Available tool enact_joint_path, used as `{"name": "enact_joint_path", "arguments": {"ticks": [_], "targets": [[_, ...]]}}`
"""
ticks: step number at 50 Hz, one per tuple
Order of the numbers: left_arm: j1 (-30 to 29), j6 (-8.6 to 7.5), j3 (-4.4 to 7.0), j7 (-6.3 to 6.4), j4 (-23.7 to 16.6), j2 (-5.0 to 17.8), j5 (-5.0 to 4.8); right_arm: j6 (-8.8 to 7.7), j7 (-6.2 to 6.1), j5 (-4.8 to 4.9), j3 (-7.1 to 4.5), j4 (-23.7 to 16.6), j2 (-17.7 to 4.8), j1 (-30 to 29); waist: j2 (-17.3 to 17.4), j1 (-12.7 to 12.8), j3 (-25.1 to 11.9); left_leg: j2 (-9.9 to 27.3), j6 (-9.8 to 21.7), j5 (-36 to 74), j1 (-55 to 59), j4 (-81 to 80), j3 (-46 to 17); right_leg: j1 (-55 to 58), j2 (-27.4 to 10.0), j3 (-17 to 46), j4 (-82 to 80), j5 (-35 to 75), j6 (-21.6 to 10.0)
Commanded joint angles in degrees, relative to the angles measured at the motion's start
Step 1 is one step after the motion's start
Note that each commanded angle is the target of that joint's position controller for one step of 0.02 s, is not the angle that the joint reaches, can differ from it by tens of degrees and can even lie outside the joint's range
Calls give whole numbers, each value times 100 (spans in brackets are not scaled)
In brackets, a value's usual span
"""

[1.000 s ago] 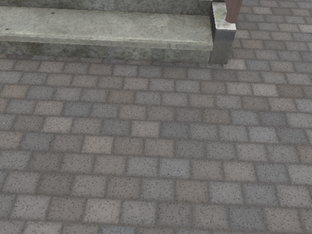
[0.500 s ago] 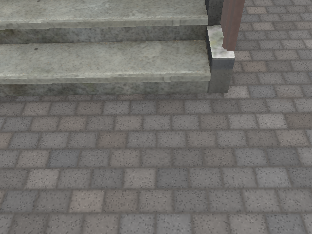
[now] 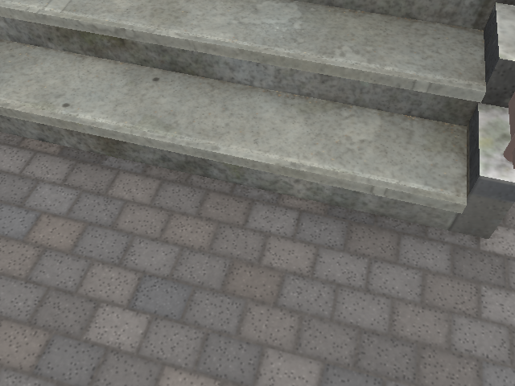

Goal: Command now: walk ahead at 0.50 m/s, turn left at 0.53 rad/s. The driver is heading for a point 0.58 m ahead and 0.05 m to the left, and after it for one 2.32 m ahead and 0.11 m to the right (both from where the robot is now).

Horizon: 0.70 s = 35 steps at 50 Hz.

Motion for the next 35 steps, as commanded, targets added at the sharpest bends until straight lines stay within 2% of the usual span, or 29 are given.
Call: {"name": "enact_joint_path", "arguments": {"ticks": [1,4,7,12,14,15,16,17,18,19,20,21,22,23,25,28,32,33,35], "targets": [[316,169,85,-33,-281,386,62,-159,-27,34,-160,-271,-765,230,158,182,-286,1495,858,1769,294,-1157,-1632,-425,-122,-42,-510,329,208],[-500,198,82,-50,-589,437,40,-134,-27,35,-167,-239,-790,568,305,-71,-72,1362,666,1543,397,-1246,-1682,-843,-112,-99,-1385,1075,336],[-1073,184,52,-82,-794,440,0,-109,-38,27,-176,-224,-808,888,413,-320,-99,1313,500,1677,789,-1089,-1777,-971,11,-69,-2093,1625,341],[-1792,96,-3,-107,-1139,514,-67,-80,-104,-75,-187,-241,-886,1217,500,-550,-67,1448,463,2309,1412,-624,-2119,-917,282,-42,-2928,1550,236],[-1605,37,16,-100,-1170,636,-90,-85,-153,-100,-214,-335,-988,1015,569,-372,-92,1521,334,2487,1369,-403,-2298,-354,359,54,-3339,1331,115],[-1244,5,45,-78,-1088,722,-105,-90,-159,-103,-230,-407,-1055,786,608,-165,-171,1489,215,2736,1148,-196,-2301,288,457,44,-3565,1112,24],[-654,-32,106,-28,-913,857,-113,-113,-135,-99,-242,-461,-1117,619,576,88,-424,1354,96,3218,945,303,-2278,1160,628,-32,-3727,911,-80],[137,-111,187,43,-720,1042,-68,-158,-77,-46,-234,-472,-1086,534,269,488,-852,993,-52,3157,601,1347,-2014,2308,458,90,-4067,1035,-253],[1080,-148,289,156,-689,1469,67,-213,-26,26,-119,-650,-678,576,-337,801,-1750,649,-182,1667,-94,2908,-1582,3658,-846,1360,-4229,-192,-539],[994,-67,388,173,-731,1906,145,-180,-41,199,-27,-791,-213,1325,-1652,317,-2250,-209,-357,-2295,-1829,4319,-908,4783,-2245,3961,-4857,-519,-1220],[671,12,356,140,-759,1438,44,-81,-103,-21,-71,-610,-737,1216,-857,216,-1695,367,-300,-1970,-2379,4848,-859,4154,-2094,4256,-5011,-1296,-1267],[348,15,230,111,-808,907,-15,-58,-50,-97,-93,-594,-795,784,-210,207,-939,585,-313,-1339,-2297,4756,-835,3324,-1755,3295,-5137,-1142,-1135],[171,-3,168,77,-749,679,-19,-54,8,-116,-63,-641,-663,531,-32,139,-549,740,-356,-1008,-2143,4507,-779,2754,-1430,2490,-5256,-355,-1018],[219,-36,141,72,-662,615,-24,-21,61,-178,-50,-657,-578,436,-265,90,-397,850,-395,-906,-2000,4303,-754,2447,-1180,1915,-5341,281,-911],[428,-151,133,30,-459,603,-76,79,144,-229,-11,-646,-452,501,-536,-15,-359,845,-460,-833,-1758,4131,-708,2159,-936,1291,-5441,1249,-876],[668,-286,164,-40,-257,686,-146,117,193,-240,30,-761,-390,150,-478,-50,-310,843,-524,-523,-2088,3799,-727,2248,-951,858,-5633,1905,-1022],[854,-255,173,-70,-52,690,-156,73,263,-229,155,-1067,-287,-817,-436,71,-97,1010,-663,281,-2211,2556,-347,2201,-731,228,-5870,2042,-984],[921,-243,159,-74,23,659,-178,49,272,-239,212,-1128,-202,-1055,-439,95,-27,1053,-686,455,-1979,2111,-120,2077,-632,110,-5813,2544,-960],[1157,-207,165,-76,177,737,-197,-11,243,-220,293,-1161,-84,-1359,-448,199,-51,910,-729,586,-1440,1464,176,2048,-536,-38,-5486,3760,-883]]}}
Velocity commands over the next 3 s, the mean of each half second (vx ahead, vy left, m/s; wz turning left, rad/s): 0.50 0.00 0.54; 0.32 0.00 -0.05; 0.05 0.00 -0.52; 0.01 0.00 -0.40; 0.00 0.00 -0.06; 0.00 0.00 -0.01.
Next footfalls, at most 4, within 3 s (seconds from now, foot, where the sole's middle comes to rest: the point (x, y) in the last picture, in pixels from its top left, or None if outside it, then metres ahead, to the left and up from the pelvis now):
0.36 right None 0.39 -0.11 -0.77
0.82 left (199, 357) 0.54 0.17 -0.77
1.28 right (285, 360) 0.53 -0.06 -0.77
1.76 left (210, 358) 0.53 0.14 -0.77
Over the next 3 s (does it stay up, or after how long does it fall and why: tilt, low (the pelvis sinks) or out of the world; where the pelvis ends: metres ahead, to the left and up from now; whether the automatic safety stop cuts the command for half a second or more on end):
stays up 0.45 0.04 0.01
